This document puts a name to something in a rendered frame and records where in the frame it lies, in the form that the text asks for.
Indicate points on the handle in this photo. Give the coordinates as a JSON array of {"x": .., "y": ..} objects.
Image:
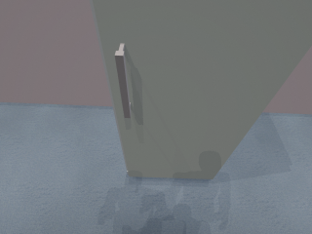
[{"x": 123, "y": 80}]

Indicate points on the fridge door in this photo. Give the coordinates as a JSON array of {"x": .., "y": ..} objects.
[{"x": 200, "y": 73}]

